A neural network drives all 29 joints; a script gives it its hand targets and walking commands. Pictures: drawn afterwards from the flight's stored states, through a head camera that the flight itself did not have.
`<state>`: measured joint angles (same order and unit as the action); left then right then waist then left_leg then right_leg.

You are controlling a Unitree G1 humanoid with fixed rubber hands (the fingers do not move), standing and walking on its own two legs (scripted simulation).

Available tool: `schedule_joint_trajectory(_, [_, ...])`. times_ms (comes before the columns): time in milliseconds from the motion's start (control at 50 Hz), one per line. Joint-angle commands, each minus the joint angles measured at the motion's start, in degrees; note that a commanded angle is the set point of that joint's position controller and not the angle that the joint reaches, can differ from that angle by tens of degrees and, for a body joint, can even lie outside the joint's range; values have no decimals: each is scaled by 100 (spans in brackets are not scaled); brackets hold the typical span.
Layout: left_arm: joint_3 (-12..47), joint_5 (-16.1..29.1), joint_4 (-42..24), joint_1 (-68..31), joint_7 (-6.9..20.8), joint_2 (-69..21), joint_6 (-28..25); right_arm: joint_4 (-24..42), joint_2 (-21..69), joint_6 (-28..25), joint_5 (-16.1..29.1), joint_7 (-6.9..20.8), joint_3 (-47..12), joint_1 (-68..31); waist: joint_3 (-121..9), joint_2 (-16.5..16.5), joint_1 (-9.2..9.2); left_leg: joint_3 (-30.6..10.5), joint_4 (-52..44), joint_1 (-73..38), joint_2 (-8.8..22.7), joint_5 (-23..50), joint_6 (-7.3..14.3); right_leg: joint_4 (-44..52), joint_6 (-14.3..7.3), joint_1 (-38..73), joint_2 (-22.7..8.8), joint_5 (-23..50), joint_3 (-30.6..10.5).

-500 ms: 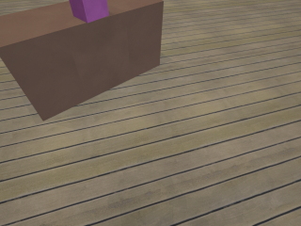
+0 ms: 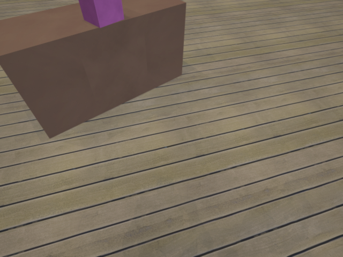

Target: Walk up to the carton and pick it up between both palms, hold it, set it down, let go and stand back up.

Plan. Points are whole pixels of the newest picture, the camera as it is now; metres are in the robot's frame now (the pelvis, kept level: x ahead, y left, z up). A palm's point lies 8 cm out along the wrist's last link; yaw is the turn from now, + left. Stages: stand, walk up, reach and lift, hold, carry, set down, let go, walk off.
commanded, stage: stand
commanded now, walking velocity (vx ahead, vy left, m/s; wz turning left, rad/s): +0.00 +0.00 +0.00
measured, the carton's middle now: (101, 4) +1.56 +0.45 -0.01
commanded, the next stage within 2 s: none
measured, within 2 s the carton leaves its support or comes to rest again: neither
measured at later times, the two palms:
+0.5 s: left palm out of the picture -0.03 +0.20 -0.15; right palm out of the picture -0.03 -0.21 -0.15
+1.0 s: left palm out of the picture -0.03 +0.19 -0.15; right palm out of the picture -0.04 -0.21 -0.15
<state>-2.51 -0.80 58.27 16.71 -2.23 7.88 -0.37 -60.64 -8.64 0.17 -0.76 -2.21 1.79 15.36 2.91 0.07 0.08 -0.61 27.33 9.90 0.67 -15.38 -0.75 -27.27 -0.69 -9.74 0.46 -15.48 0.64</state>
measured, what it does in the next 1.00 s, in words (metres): stands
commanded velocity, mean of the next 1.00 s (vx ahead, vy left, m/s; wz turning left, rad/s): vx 0.00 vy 0.00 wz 0.00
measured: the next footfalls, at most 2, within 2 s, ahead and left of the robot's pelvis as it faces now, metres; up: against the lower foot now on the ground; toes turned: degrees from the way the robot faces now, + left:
none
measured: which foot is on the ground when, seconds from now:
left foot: down 0.00-1.00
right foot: down 0.00-1.00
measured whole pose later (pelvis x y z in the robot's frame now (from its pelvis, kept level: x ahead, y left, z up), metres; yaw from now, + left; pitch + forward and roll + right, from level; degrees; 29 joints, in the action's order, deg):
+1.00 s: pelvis +0.00 -0.01 +0.00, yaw +0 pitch -2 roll +0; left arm -0.6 -0.6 65.5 18.0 -2.4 5.8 -0.7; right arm -67.1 -6.0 0.0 -0.7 -2.6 0.1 17.7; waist 2.6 0.3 -0.1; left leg -1.1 25.6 9.7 1.6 -14.0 -1.7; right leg -25.3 -1.5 -9.4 1.4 -14.0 1.0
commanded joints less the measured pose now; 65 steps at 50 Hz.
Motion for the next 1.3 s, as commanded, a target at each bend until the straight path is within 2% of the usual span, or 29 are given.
schedule_joint_trajectory(0, [-57, 1, 3, 310, -18, 449, -43, 4, -419, -37, 0, -21, 64, 300, 139, -6, 0, -314, -516, 60, 329, 898, 223, 603, -191, -170, -450, 868, -476])
schedule_joint_trajectory(440, [79, 5, 596, 465, -38, 238, -30, -536, -170, -18, -3, -51, -61, 516, 304, -3, -10, -287, -617, 112, 346, 730, 164, 770, -175, -237, -445, 583, -502])
schedule_joint_trajectory(1280, [147, 24, 672, 638, -22, 196, -76, -632, -87, -42, 11, -53, -129, 785, 312, 20, -18, -265, -604, 142, 395, 805, 100, 828, -220, -224, -460, 697, -529])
